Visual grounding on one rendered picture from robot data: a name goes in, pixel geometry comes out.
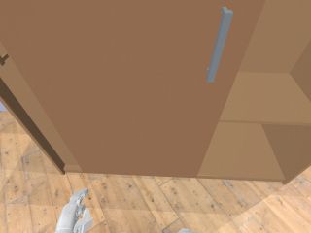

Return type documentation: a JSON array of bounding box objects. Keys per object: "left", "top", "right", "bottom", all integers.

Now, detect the robot left hand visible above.
[{"left": 55, "top": 187, "right": 93, "bottom": 233}]

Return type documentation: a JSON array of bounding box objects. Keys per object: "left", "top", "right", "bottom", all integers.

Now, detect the wardrobe door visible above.
[
  {"left": 0, "top": 0, "right": 266, "bottom": 178},
  {"left": 0, "top": 42, "right": 79, "bottom": 166}
]

